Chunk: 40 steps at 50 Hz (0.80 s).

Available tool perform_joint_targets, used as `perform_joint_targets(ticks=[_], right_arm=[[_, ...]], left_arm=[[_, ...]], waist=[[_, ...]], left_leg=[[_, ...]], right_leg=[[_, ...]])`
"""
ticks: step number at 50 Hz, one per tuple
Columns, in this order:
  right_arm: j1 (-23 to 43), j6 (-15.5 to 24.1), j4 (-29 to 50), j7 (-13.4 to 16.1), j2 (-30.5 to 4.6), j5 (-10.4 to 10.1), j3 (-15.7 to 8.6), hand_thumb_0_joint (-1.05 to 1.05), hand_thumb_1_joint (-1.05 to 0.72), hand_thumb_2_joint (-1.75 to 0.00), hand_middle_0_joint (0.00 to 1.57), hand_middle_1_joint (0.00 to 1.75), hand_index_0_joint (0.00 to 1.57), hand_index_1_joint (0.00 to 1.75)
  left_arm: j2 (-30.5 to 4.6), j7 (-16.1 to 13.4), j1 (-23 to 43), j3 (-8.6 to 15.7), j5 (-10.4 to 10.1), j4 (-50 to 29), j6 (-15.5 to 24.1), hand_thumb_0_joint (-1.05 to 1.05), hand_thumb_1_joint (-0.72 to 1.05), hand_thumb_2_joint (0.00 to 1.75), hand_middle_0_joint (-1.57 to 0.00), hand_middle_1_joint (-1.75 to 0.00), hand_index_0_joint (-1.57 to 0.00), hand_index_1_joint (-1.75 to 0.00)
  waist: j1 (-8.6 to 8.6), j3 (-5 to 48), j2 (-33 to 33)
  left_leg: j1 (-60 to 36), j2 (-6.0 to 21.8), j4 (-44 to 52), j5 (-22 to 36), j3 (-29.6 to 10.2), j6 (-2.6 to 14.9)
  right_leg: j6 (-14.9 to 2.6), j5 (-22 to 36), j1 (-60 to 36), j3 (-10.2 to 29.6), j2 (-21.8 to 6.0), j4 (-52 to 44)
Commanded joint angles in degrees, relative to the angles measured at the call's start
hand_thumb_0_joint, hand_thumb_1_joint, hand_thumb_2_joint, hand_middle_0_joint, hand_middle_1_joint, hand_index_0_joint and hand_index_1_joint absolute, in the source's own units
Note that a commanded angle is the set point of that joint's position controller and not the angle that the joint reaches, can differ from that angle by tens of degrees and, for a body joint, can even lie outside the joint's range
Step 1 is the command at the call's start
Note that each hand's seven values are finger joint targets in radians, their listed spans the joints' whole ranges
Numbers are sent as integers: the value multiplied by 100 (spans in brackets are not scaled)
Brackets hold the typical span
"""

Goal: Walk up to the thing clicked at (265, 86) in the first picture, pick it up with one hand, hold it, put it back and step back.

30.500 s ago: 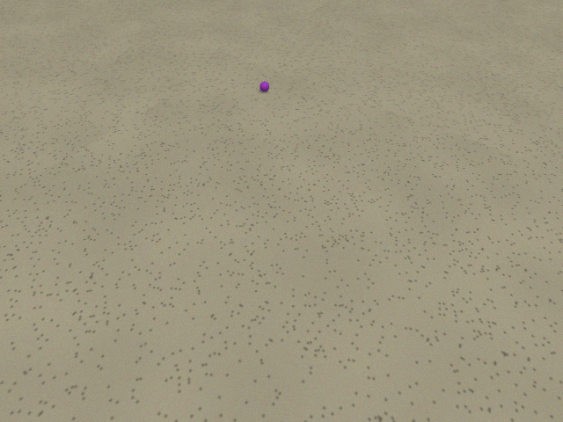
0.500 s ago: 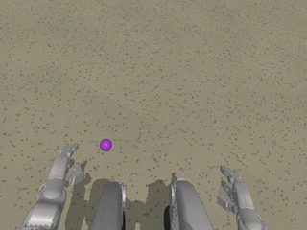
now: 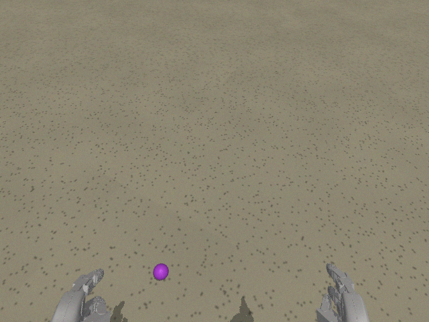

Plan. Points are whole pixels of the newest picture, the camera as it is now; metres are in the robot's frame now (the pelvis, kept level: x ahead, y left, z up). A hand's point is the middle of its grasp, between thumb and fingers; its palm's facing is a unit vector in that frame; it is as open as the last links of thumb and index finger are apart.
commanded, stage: home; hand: left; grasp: from above
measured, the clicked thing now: (160, 271) +0.45 +0.19 -0.68
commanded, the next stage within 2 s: stand in 1.96 s
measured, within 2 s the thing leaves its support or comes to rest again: neither
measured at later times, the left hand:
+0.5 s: hand (107, 319) +0.16 +0.18 -0.04, palm faces +0.06 -0.98 -0.20, open 7.4 cm
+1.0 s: hand out of the picture +0.16 +0.18 -0.04, palm faces +0.05 -0.98 -0.20, open 7.4 cm
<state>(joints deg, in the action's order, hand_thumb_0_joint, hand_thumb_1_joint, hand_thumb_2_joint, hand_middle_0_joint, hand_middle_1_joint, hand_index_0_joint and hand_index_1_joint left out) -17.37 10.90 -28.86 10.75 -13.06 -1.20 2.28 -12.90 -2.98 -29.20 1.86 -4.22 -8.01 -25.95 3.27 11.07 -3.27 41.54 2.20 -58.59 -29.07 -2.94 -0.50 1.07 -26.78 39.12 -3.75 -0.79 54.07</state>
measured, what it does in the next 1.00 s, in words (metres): stands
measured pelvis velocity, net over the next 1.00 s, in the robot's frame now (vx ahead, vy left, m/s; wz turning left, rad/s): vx -0.01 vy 0.00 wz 0.00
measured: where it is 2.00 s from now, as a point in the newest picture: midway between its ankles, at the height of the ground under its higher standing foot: outside the picture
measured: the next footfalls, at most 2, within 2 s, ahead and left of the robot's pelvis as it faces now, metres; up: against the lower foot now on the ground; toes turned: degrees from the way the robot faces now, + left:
none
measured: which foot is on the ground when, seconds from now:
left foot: down 0.00-1.00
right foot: down 0.00-1.00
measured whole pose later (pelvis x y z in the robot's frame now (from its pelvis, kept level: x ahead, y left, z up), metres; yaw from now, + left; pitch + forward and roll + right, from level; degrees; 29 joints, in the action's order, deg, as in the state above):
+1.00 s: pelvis -0.01 +0.00 +0.00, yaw +0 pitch +10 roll -3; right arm -16.3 13.5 -31.0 10.4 -12.7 -0.2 2.2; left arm -12.9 -1.3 -28.5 1.5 -3.3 -6.9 -25.6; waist 2.2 9.2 -2.7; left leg 39.3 2.1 -58.0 -28.6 -2.8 -0.6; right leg 1.1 -26.4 37.1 -3.5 -0.9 53.8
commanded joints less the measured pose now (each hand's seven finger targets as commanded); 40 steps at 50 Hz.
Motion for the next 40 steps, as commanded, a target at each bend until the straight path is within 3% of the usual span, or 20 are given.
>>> perform_joint_targets(ticks=[1, 5, 10, 14, 18, 30, 37, 38, 40], right_arm=[[391, 433, 852, 50, -623, 37, -301, 0, -90, -90, 20, 30, 20, 30], [395, 492, 813, 34, -656, 61, -328, 0, -90, -90, 20, 30, 20, 30], [378, 524, 763, 21, -669, 79, -344, 0, -90, -90, 20, 30, 20, 30], [409, 513, 695, 2, -681, 101, -349, 0, -90, -90, 20, 30, 20, 30], [431, 511, 686, 7, -672, 109, -335, 0, -90, -90, 20, 30, 20, 30], [537, 527, 750, 15, -647, 88, -316, 0, -90, -90, 20, 30, 20, 30], [456, 564, 710, 34, -637, 93, -341, 0, -90, -90, 20, 30, 20, 30], [473, 570, 697, 25, -676, 83, -336, 0, -90, -90, 20, 30, 20, 30], [503, 586, 724, 33, -654, 91, -326, 0, -90, -90, 20, 30, 20, 30]], left_arm=[[-513, 91, 67, 299, 77, -1085, 244, 0, 90, 90, -20, -30, -20, -30], [-562, 139, 203, 342, 113, -1041, 312, 0, 90, 90, -20, -30, -20, -30], [-582, 129, 144, 335, 154, -1131, 359, 0, 90, 90, -20, -30, -20, -30], [-588, 126, 150, 318, 178, -1047, 370, 0, 90, 90, -20, -30, -20, -30], [-573, 118, 116, 338, 146, -927, 345, 0, 90, 90, -20, -30, -20, -30], [-580, 114, 222, 353, 142, -953, 316, 0, 90, 90, -20, -30, -20, -30], [-582, 117, 167, 357, 157, -998, 334, 0, 90, 90, -20, -30, -20, -30], [-548, 136, 267, 278, 136, -949, 342, 0, 90, 90, -20, -30, -20, -30], [-593, 125, 265, 350, 145, -962, 340, 0, 90, 90, -20, -30, -20, -30]], waist=[[-43, 135, 127], [-44, 126, 78], [-61, 461, -55], [-75, 446, -178], [-68, 426, 99], [-131, 85, 178], [-122, 294, -6], [-80, 200, 26], [-105, 111, 59]], left_leg=[[-581, -200, 1049, 1296, 20, 121], [-637, -215, 1028, 1308, 45, 118], [-881, -219, 945, 1868, 39, 85], [-962, -181, 1001, 2041, -33, 34], [-870, -222, 916, 1983, 40, 98], [-598, -233, 1059, 1150, 87, 129], [-743, -189, 1030, 1374, 52, 93], [-714, -183, 1074, 1223, 37, 101], [-598, -192, 1096, 1005, 36, 113]], right_leg=[[-119, 1020, -393, -147, 223, -867], [-107, 1046, -434, -117, 207, -854], [-126, 1536, -622, -72, 189, -740], [-147, 1574, -614, -106, 214, -680], [-103, 1675, -757, -67, 189, -792], [-79, 971, -595, -58, 165, -970], [-113, 1096, -559, -59, 189, -840], [-104, 977, -502, -66, 202, -859], [-94, 801, -495, -69, 186, -908]])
